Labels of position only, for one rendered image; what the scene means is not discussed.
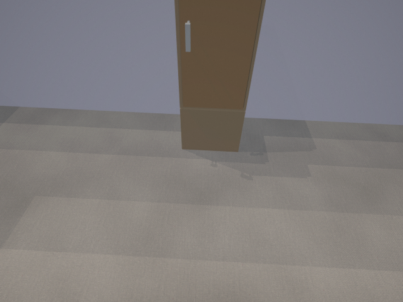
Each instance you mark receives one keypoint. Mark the cupboard door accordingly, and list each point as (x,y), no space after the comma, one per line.
(216,71)

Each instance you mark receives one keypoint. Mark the handle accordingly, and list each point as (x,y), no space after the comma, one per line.
(188,36)

